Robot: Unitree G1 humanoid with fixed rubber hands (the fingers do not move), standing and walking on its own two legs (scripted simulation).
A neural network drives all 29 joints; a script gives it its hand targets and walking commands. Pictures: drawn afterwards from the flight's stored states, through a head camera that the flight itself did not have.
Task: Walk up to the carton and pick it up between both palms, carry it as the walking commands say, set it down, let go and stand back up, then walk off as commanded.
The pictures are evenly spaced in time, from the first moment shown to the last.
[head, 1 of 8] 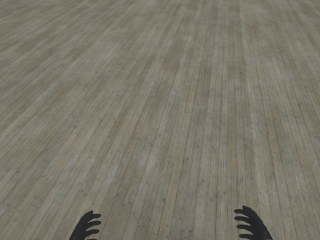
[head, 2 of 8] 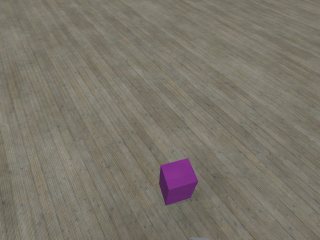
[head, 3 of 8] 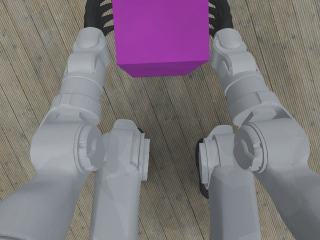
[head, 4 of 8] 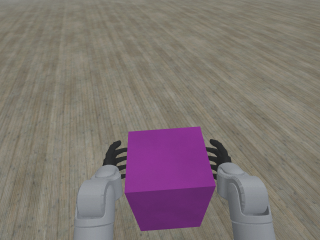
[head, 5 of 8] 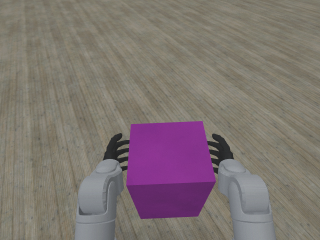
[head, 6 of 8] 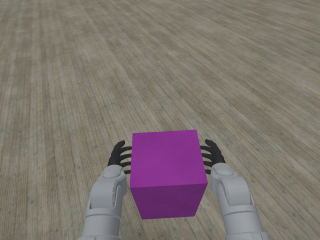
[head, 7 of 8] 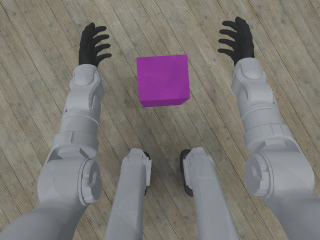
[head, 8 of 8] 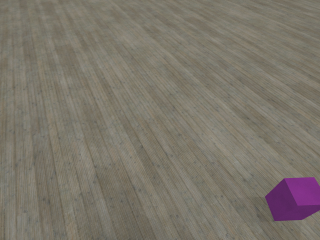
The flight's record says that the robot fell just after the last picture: no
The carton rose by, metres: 0.67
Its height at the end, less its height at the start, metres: +0.00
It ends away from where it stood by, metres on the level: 3.82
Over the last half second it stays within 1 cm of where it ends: yes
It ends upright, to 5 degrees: yes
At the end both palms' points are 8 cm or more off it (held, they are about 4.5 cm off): yes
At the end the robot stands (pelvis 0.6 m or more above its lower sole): yes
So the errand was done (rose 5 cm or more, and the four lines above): yes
